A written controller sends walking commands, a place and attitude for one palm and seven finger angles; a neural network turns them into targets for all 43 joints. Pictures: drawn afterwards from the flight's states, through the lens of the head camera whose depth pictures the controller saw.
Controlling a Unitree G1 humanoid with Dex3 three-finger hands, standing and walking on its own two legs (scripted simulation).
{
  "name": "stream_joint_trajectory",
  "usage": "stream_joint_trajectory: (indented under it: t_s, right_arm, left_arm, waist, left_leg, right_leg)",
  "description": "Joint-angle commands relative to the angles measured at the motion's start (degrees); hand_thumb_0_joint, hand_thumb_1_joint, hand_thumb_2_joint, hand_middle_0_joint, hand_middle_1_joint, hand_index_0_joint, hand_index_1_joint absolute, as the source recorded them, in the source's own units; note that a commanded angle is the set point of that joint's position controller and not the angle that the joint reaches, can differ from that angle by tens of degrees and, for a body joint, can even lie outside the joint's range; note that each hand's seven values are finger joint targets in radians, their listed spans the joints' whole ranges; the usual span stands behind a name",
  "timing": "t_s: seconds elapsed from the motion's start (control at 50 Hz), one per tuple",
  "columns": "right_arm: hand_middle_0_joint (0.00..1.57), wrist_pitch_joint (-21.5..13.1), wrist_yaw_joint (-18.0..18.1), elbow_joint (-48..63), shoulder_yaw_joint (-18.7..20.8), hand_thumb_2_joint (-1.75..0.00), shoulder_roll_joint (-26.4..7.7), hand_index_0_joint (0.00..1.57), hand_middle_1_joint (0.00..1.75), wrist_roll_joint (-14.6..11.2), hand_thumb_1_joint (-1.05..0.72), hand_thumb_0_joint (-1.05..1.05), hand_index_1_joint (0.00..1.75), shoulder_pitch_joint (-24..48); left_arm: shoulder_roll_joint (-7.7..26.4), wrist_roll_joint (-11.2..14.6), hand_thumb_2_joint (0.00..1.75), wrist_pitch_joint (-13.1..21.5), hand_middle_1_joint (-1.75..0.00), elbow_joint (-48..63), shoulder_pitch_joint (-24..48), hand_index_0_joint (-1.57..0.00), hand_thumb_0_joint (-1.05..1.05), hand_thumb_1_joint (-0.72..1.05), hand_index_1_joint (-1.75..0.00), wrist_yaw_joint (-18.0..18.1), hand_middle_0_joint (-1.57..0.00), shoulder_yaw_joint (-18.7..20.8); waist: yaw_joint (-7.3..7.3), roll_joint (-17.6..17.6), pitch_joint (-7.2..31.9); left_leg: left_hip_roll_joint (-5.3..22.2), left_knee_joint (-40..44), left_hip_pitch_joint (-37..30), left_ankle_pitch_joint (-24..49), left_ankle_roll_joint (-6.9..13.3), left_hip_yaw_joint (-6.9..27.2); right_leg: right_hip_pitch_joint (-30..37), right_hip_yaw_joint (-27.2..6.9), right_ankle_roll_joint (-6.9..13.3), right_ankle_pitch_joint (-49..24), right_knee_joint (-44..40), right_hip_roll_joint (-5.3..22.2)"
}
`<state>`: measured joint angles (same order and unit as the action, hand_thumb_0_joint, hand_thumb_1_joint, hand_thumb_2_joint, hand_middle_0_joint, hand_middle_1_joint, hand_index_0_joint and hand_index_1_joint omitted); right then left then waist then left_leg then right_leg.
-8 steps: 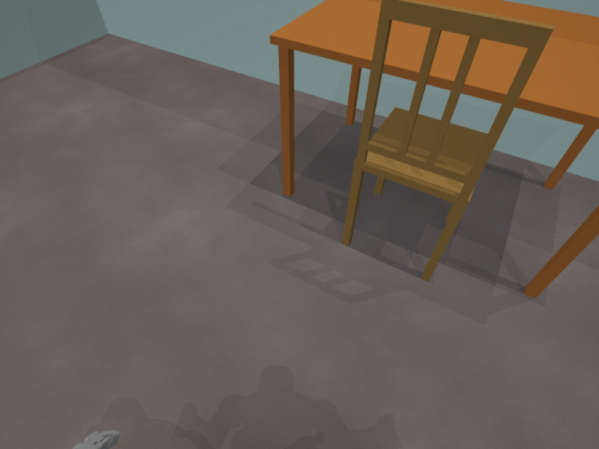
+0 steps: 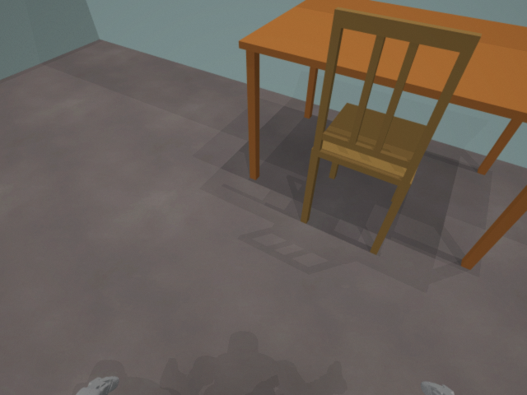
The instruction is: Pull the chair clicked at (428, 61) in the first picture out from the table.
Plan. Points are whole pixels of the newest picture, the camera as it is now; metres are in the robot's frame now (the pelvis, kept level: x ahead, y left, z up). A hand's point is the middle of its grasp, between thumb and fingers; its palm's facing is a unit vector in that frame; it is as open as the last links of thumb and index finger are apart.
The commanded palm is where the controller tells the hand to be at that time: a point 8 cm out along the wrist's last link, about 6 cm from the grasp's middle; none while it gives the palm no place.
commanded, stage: stand and wait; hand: left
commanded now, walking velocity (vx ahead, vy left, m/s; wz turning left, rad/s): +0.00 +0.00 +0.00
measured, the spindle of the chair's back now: (365, 95) +0.99 -0.27 -0.04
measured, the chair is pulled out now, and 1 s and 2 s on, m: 0.00 0.00 0.00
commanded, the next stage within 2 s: look at it before walking up in 0.74 s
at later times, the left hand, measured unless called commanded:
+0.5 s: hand out of the picture +0.05 +0.24 -0.15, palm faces -0.03 -0.94 -0.35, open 7.3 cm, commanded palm none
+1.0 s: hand out of the picture +0.06 +0.23 -0.15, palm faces -0.03 -0.94 -0.33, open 7.3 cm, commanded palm none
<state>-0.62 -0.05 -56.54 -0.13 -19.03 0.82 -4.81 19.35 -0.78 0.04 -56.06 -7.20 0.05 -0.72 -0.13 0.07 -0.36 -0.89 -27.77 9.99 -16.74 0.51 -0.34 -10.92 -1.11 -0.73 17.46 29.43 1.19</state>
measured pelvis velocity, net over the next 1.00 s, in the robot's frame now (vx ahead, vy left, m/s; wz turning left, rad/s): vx -0.02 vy -0.01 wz -0.01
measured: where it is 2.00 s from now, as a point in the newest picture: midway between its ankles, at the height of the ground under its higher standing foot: outside the picture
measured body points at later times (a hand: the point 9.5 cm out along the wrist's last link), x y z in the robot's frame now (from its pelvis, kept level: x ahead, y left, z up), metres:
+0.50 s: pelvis -0.02 -0.01 +0.01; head -0.02 -0.01 +0.46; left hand +0.05 +0.29 -0.12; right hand +0.05 -0.31 -0.13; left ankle -0.02 +0.12 -0.74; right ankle -0.02 -0.13 -0.74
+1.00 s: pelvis -0.02 -0.01 +0.01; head -0.01 -0.02 +0.46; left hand +0.06 +0.28 -0.12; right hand +0.05 -0.31 -0.13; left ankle -0.02 +0.12 -0.74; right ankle -0.02 -0.13 -0.74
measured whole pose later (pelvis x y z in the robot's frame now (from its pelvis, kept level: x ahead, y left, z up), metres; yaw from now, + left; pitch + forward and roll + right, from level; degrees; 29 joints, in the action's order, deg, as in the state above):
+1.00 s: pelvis -0.02 -0.01 +0.01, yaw +0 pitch -1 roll +1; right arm -0.8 -0.1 -63.7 -0.2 -19.3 0.5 -7.3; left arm 18.8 -0.8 0.4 -61.9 -8.1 -0.3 -0.3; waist 0.0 0.0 -1.5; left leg 0.5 -22.0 8.6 -12.2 -0.8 -0.2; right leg -9.8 -0.9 0.4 12.9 24.0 -0.2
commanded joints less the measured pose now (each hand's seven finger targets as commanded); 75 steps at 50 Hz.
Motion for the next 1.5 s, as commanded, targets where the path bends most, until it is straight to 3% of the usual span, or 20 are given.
stream_joint_trajectory:
  t_s: [0.0,0.28,0.56,0.68,0.82,1.04,1.26,1.44,1.46,1.48]
  right_arm:
    - [0.2,-1.3,1.1,3.3,3.0,-0.9,-11.7,0.2,0.3,0.1,-0.9,0.0,0.3,2.2]
    - [0.2,-1.3,1.1,0.2,2.7,-0.9,-11.5,0.2,0.3,-0.1,-0.9,0.0,0.3,1.4]
    - [0.2,-1.3,0.9,-2.8,2.2,-0.9,-12.1,0.2,0.3,-0.2,-0.9,0.0,0.3,-0.6]
    - [0.2,-1.4,0.9,-3.2,2.2,-0.9,-11.8,0.2,0.3,-0.2,-0.9,0.0,0.3,-0.8]
    - [0.2,-1.3,0.8,-3.5,2.2,-0.9,-11.8,0.2,0.3,-0.3,-0.9,0.0,0.3,-0.5]
    - [0.2,-1.5,1.0,-3.4,2.2,-0.9,-11.8,0.2,0.3,-0.3,-0.9,0.0,0.3,0.0]
    - [0.2,-1.4,1.0,-3.5,2.2,-0.9,-11.7,0.2,0.3,-0.4,-0.9,0.0,0.3,0.1]
    - [0.2,-1.4,1.1,-3.7,2.1,-0.9,-11.8,0.2,0.3,-0.4,-0.9,0.0,0.3,0.4]
    - [0.2,-1.4,1.1,-3.7,2.1,-0.9,-11.7,0.2,0.3,-0.3,-0.9,0.0,0.3,0.3]
    - [0.2,-1.0,1.0,-4.7,1.1,-0.9,-7.4,0.2,0.3,-0.1,-0.9,0.0,0.3,-1.7]
  left_arm:
    - [12.3,0.2,0.9,1.1,-0.3,3.5,1.9,-0.2,0.0,0.9,-0.3,1.0,-0.2,3.1]
    - [12.1,0.3,0.9,1.3,-0.3,0.7,1.2,-0.2,0.0,0.9,-0.3,0.8,-0.2,3.1]
    - [12.1,0.2,0.9,1.1,-0.3,-1.8,1.3,-0.2,0.0,0.9,-0.3,0.6,-0.2,2.8]
    - [12.1,0.2,0.9,1.4,-0.3,-2.0,1.1,-0.2,0.0,0.9,-0.3,0.6,-0.2,2.8]
    - [12.0,0.2,0.9,1.4,-0.3,-2.1,1.0,-0.2,0.0,0.9,-0.3,0.6,-0.2,2.8]
    - [11.7,0.1,0.9,1.4,-0.3,-2.3,1.2,-0.2,0.0,0.9,-0.3,0.7,-0.2,2.9]
    - [12.0,0.2,0.9,1.7,-0.3,-2.4,1.0,-0.2,0.0,0.9,-0.3,0.7,-0.2,2.9]
    - [12.0,0.2,0.9,1.6,-0.3,-2.5,1.0,-0.2,0.0,0.9,-0.3,0.7,-0.2,3.0]
    - [11.9,0.2,0.9,1.5,-0.3,-2.5,1.0,-0.2,0.0,0.9,-0.3,0.7,-0.2,2.9]
    - [7.5,0.3,0.9,1.0,-0.3,-3.6,-1.3,-0.2,0.0,0.9,-0.3,0.8,-0.2,2.1]
  waist:
    - [0.31,0.1,4.1]
    - [0.12,0.1,2.9]
    - [0.05,-0.2,0.5]
    - [0.06,0.8,1.5]
    - [0.16,0.6,1.1]
    - [0.12,-0.5,2.2]
    - [0.21,0.9,3.4]
    - [0.06,-0.2,2.3]
    - [0.04,0.2,2.3]
    - [0.06,0.1,3.8]
  left_leg:
    - [6.7,4.4,-2.2,18.6,1.8,4.6]
    - [6.9,6.8,-1.8,13.6,1.4,5.0]
    - [7.1,9.7,0.2,7.0,1.3,6.1]
    - [7.2,8.9,-0.9,10.0,1.0,5.8]
    - [7.3,9.2,-1.5,9.1,0.9,5.7]
    - [7.8,9.4,-2.7,12.8,0.9,5.4]
    - [7.8,9.0,-3.7,15.0,0.7,5.0]
    - [7.9,9.6,-3.9,15.5,0.6,5.0]
    - [8.0,9.6,-3.9,15.3,0.6,4.9]
    - [7.9,9.1,-4.7,12.7,0.0,3.8]
  right_leg:
    - [1.5,-3.9,2.9,-17.8,-4.2,5.1]
    - [1.9,-5.0,3.0,-14.1,-7.5,5.6]
    - [0.7,-5.8,2.8,-5.1,-10.2,5.1]
    - [1.1,-5.9,2.9,-8.7,-10.1,5.5]
    - [-0.1,-6.2,2.9,-7.2,-10.6,5.2]
    - [1.7,-5.5,2.7,-12.7,-9.6,5.2]
    - [3.3,-5.7,2.9,-16.7,-9.8,5.6]
    - [3.3,-5.5,2.8,-16.9,-10.1,5.5]
    - [3.2,-5.4,2.8,-16.7,-10.2,5.5]
    - [3.8,-5.4,2.3,-13.8,-9.9,5.2]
